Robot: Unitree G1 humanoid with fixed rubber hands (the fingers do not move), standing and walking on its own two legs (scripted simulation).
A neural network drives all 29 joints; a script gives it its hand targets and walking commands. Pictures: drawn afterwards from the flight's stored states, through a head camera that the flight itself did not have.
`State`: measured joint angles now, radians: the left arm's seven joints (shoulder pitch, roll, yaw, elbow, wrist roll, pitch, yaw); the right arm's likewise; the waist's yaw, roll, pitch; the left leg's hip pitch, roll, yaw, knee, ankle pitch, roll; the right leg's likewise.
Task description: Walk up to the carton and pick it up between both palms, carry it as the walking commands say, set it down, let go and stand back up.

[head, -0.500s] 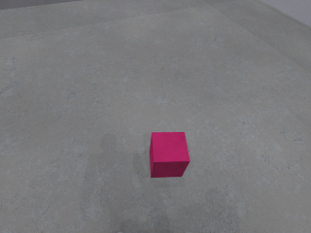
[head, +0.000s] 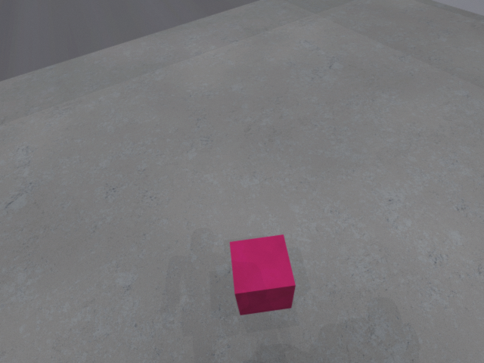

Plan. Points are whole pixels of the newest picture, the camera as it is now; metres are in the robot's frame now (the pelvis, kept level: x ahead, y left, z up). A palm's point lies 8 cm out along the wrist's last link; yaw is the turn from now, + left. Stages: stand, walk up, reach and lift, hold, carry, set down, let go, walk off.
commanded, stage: walk up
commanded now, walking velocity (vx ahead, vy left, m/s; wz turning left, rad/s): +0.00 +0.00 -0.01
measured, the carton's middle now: (261, 275) +0.53 -0.03 -0.65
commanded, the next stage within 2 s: stand in 1.78 s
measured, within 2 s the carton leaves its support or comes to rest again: neither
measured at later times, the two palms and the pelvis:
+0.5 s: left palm out of the picture +0.01 +0.24 -0.15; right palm out of the picture +0.03 -0.21 -0.14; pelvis +0.02 +0.01 +0.00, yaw +0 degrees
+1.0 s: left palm out of the picture +0.11 +0.14 -0.12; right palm (455, 356) +0.16 -0.35 -0.14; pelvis +0.12 -0.10 +0.01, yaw +3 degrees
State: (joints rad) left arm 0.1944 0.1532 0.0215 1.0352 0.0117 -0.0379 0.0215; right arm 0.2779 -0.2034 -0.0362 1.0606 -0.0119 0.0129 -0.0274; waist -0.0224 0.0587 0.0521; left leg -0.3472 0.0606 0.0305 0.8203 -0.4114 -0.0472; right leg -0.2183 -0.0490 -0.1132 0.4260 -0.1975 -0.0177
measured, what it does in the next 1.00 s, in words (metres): walks ahead: left foot, then right foot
